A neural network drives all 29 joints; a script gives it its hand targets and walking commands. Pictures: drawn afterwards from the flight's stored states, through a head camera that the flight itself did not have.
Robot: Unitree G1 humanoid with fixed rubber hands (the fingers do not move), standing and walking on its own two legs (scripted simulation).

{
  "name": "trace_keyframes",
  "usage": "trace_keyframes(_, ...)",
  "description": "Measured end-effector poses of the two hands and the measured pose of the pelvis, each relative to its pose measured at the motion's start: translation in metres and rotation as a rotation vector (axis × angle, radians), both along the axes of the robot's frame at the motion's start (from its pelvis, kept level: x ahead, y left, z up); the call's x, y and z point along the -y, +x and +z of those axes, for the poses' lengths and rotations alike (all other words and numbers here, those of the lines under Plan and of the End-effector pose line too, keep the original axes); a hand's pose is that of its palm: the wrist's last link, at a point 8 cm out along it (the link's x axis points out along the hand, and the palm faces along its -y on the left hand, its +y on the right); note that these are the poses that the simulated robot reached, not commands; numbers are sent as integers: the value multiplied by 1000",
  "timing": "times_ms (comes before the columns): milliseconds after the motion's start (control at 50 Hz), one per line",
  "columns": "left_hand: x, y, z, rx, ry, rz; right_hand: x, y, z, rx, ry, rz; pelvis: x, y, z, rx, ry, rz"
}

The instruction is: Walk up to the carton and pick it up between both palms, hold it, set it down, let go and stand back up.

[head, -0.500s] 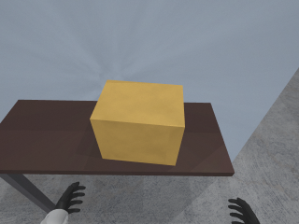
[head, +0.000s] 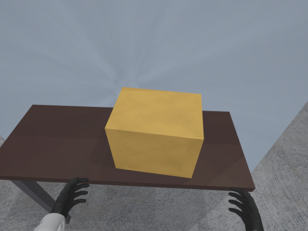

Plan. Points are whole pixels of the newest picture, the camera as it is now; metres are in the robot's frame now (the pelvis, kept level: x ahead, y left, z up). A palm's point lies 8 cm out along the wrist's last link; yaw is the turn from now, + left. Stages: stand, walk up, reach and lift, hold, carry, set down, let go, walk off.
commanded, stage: reach and lift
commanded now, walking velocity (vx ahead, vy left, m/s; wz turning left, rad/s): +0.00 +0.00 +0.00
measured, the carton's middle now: (156, 132) +0.43 +0.05 +0.00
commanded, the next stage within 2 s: none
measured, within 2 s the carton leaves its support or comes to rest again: neither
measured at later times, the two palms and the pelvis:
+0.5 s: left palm (59, 187) +0.22 +0.28 +0.01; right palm (234, 195) +0.24 -0.16 +0.00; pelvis +0.00 -0.01 +0.00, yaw +2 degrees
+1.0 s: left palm (70, 143) +0.31 +0.27 +0.07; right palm (238, 162) +0.30 -0.17 +0.05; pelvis -0.01 -0.01 +0.00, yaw +2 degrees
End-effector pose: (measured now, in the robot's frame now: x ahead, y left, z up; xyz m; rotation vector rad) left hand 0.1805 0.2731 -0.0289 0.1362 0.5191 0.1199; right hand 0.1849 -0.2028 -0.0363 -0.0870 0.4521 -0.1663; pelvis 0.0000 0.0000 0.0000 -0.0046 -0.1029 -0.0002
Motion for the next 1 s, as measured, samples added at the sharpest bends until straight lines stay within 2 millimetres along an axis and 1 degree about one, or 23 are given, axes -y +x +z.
trace_keyframes(220, -2, 10, 21, 124, -31, -15, -19, 23, 16, 102, 61, -5, 4, 2, -1, 1, -3, 20)
trace_keyframes(380, -5, 26, 35, 204, -51, -27, -32, 37, 30, 174, 92, -9, 7, 1, -3, -6, -4, 29)
trace_keyframes(520, -8, 41, 43, 250, -69, -30, -44, 56, 41, 225, 112, -10, 8, -2, -4, -15, -7, 35)
trace_keyframes(620, -8, 58, 50, 243, -75, -34, -44, 72, 48, 224, 117, -23, 6, -3, -4, -18, -9, 38)
trace_keyframes(740, -7, 86, 70, 260, -75, -39, -39, 90, 63, 237, 127, -27, 5, -2, -2, -25, -8, 33)
trace_keyframes(860, -4, 111, 88, 268, -81, -37, -37, 102, 77, 242, 130, -17, 6, -3, -1, -27, -7, 29)
trace_keyframes(1000, 0, 133, 100, 263, -92, -33, -35, 117, 89, 239, 119, -11, 8, -6, 0, -37, -6, 28)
